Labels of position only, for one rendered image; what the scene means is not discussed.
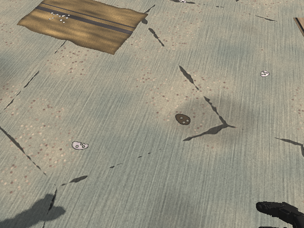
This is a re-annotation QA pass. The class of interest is right robot hand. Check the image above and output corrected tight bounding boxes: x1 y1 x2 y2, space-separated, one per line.
256 201 304 228

